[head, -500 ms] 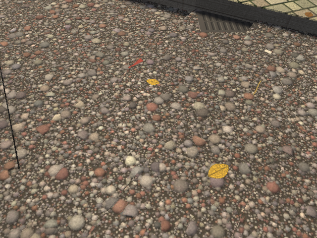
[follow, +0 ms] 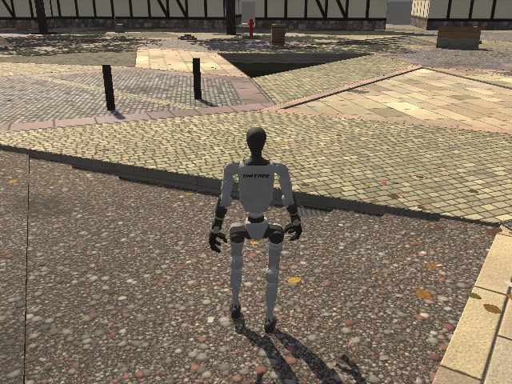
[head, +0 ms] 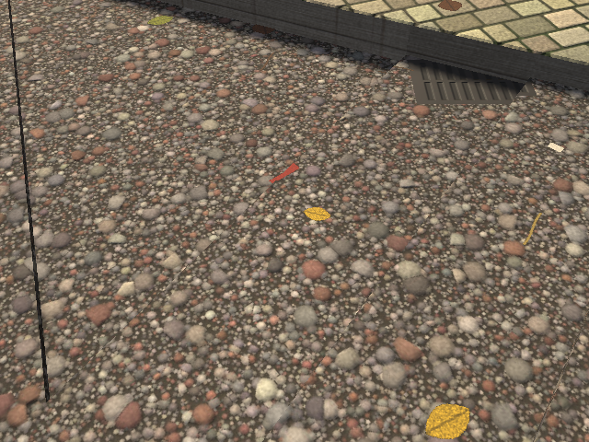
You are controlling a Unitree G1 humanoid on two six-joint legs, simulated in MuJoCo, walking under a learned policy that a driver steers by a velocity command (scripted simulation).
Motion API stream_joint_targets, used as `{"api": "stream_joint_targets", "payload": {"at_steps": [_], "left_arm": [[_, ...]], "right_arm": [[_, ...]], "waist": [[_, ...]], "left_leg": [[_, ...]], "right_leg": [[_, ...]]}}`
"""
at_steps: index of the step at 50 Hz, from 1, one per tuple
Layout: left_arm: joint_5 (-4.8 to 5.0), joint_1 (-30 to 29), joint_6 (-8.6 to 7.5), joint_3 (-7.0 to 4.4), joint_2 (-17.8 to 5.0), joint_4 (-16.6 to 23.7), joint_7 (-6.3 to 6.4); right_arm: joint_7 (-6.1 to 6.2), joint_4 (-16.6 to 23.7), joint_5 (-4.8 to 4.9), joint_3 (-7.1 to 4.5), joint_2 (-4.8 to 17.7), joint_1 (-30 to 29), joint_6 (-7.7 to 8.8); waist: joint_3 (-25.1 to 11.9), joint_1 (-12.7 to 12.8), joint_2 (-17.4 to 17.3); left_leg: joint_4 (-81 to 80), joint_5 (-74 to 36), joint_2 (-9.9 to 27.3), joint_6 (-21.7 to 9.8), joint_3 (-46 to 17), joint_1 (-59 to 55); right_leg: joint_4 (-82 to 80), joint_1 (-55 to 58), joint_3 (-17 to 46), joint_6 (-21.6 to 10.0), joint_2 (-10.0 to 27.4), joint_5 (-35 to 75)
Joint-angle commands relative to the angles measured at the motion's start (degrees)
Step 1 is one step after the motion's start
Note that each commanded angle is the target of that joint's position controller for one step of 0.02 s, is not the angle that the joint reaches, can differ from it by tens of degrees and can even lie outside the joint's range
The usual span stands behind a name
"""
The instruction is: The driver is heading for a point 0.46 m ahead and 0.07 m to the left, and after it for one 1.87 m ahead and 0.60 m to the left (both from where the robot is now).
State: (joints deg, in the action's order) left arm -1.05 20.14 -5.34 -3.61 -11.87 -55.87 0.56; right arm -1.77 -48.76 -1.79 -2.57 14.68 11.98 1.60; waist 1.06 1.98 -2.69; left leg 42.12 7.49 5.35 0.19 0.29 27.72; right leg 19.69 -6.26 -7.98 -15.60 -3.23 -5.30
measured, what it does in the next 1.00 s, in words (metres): walks ahead, turning left: left foot, then right foot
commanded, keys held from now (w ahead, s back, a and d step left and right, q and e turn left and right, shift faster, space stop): w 0.40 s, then q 0.60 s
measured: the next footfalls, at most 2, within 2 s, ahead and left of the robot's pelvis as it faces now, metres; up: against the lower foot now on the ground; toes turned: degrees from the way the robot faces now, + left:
left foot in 0.14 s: +0.21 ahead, +0.14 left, -0.03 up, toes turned +3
right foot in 0.62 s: +0.49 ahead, -0.03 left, -0.03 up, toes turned +2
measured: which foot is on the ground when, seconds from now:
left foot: up 0.00-0.12, down 0.14-0.62, up 0.64-1.00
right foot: down 0.00-0.16, up 0.18-0.60, down 0.62-1.00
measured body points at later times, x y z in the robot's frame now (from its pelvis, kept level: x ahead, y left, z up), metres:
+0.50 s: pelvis +0.26 +0.06 -0.03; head +0.28 +0.07 +0.42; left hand +0.41 +0.29 -0.16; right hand +0.18 -0.17 -0.17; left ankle +0.17 +0.14 -0.77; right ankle +0.39 -0.07 -0.72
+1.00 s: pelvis +0.34 +0.03 -0.04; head +0.36 +0.04 +0.41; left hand +0.37 +0.31 -0.17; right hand +0.51 -0.19 -0.17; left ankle +0.31 +0.13 -0.74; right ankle +0.45 -0.03 -0.77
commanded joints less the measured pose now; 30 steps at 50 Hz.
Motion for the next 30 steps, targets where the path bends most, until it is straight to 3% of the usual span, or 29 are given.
{"api": "stream_joint_targets", "payload": {"at_steps": [1,3,5,6,7,8,9,10,11,12,14,15,19,21,24,27,29,30], "left_arm": [[0.00,-4.7,-1.44,-1.76,-8.0,2.9,-0.11],[-0.13,-3.4,-1.37,-1.94,-8.7,2.1,-0.04],[-0.39,-2.9,-0.88,-2.19,-9.5,1.7,0.13],[-0.44,-3.4,-0.46,-2.18,-9.5,1.8,0.20],[-0.77,-2.0,-0.02,-1.64,-7.6,1.6,0.12],[-1.10,0.0,0.32,-0.68,-4.4,2.2,0.02],[0.27,7.5,0.10,-0.13,-0.6,2.1,-0.15],[0.27,7.5,0.36,-0.45,-4.2,1.2,0.10],[0.30,0.9,0.40,-0.94,-6.7,2.2,-0.31],[0.40,-2.8,0.36,-1.07,-6.9,2.9,-0.87],[-0.82,-3.7,1.70,-0.82,-5.8,2.6,-1.79],[-0.85,-3.9,2.35,-0.58,-4.8,2.4,-2.08],[-0.64,-10.0,3.20,0.06,-3.7,4.3,-2.36],[-0.66,-14.6,3.14,0.57,-3.1,5.9,-2.27],[-0.03,-19.0,2.49,1.73,-1.4,7.4,-1.55],[0.55,-17.2,1.88,1.60,-3.5,7.3,-0.40],[0.41,-10.3,1.19,0.71,-6.2,5.2,0.39],[-0.14,-4.4,0.36,0.17,-7.6,3.4,0.82]], "right_arm": [[-0.17,2.1,0.74,0.37,1.3,0.0,0.43],[0.02,2.2,0.81,0.25,2.7,-1.2,0.89],[0.06,1.7,0.26,0.04,3.8,-0.5,1.30],[0.05,0.2,-0.15,-0.09,3.9,2.8,1.65],[0.14,-3.1,-0.94,-0.65,5.1,9.5,2.34],[0.45,-6.2,-2.31,-1.54,8.9,18.7,3.30],[1.23,-6.7,-2.02,-2.07,13.7,21.5,3.15],[1.63,-6.3,-0.28,-2.37,13.1,18.7,2.55],[1.54,-4.7,-0.01,-1.26,8.6,13.6,2.79],[1.40,-4.2,0.01,-0.56,6.2,10.1,2.99],[1.79,-5.1,0.60,0.10,3.8,9.6,3.62],[1.86,-5.8,0.86,0.22,3.1,10.3,3.91],[1.98,-8.0,1.19,-0.02,3.3,14.5,4.47],[1.97,-8.5,1.12,0.27,2.2,15.1,4.34],[2.25,-9.5,1.00,0.41,2.1,15.6,4.00],[2.50,-9.8,0.94,-0.30,4.1,14.9,3.34],[2.78,-8.8,1.19,-0.89,4.8,12.1,2.93],[2.73,-8.2,1.77,-1.11,4.8,10.5,2.73]], "waist": [[1.8,-1.9,8.0],[2.5,-1.4,7.3],[3.2,-2.0,6.2],[2.6,-3.8,5.1],[0.6,-5.6,1.5],[-2.0,-8.0,-7.7],[-5.8,-3.5,-17.5],[-6.1,-4.3,-13.8],[-1.0,-4.1,-6.5],[0.6,-3.5,-3.2],[0.6,-1.9,-4.8],[0.2,-1.5,-4.4],[1.6,-1.9,-1.2],[3.3,-2.6,-0.6],[4.1,-3.4,-1.7],[1.8,-2.8,-4.0],[-0.4,-0.1,-3.3],[-2.8,2.5,-0.5]], "left_leg": [[-8.6,-8.2,0.1,0.6,0.2,-6.1],[-10.8,-9.1,0.3,0.1,0.1,-7.0],[-12.4,-5.4,0.1,-0.7,1.1,-8.7],[-14.7,-4.8,-0.6,-1.0,2.2,-12.6],[-16.6,-2.2,-2.4,-1.4,3.3,-19.3],[-19.1,-3.8,4.6,-2.7,-6.2,-26.6],[-20.5,-14.1,16.7,-7.1,-26.1,-37.9],[-26.2,-0.1,17.6,-10.7,-31.8,-37.1],[-28.2,6.6,15.1,-10.4,-27.3,-31.9],[-29.2,4.6,12.7,-9.6,-22.6,-27.9],[-30.4,-6.0,9.2,-8.5,-15.0,-23.5],[-31.0,-8.2,8.1,-8.4,-13.1,-23.3],[-32.4,-19.4,7.0,-9.5,-7.9,-25.9],[-32.7,-24.0,5.7,-9.8,-6.1,-25.7],[-29.5,-36.4,3.1,-9.4,-2.9,-23.8],[-24.0,-40.4,3.3,-8.5,-4.6,-25.5],[-17.0,-39.6,2.8,-6.9,-6.8,-26.3],[-9.0,-35.3,0.2,-5.5,-5.8,-24.1]], "right_leg": [[-10.0,-6.8,10.0,2.6,13.0,-1.0],[-8.2,-5.8,9.7,3.1,14.3,-2.7],[-3.9,-5.3,8.6,3.6,14.9,-4.0],[1.3,-6.1,6.9,4.3,13.8,-3.8],[12.6,-7.4,4.1,5.1,10.2,-1.5],[32.9,-13.8,0.4,6.4,4.6,-8.5],[47.4,-27.7,3.9,8.4,-1.1,-26.7],[51.6,-34.2,8.5,9.0,1.2,-25.4],[52.1,-35.9,9.5,9.5,4.5,-19.1],[49.9,-34.7,9.5,10.1,6.3,-13.7],[45.7,-29.5,9.3,11.8,8.5,-9.5],[44.9,-28.5,8.7,12.5,8.3,-8.7],[39.9,-32.9,6.9,13.6,8.6,-3.8],[33.8,-33.4,5.6,14.0,8.3,-1.4],[20.6,-26.4,3.3,14.6,5.0,1.5],[14.7,-19.7,4.4,13.2,2.9,3.0],[9.7,-12.6,5.9,11.6,2.0,3.9],[4.6,-4.4,5.9,10.7,2.8,12.0]]}}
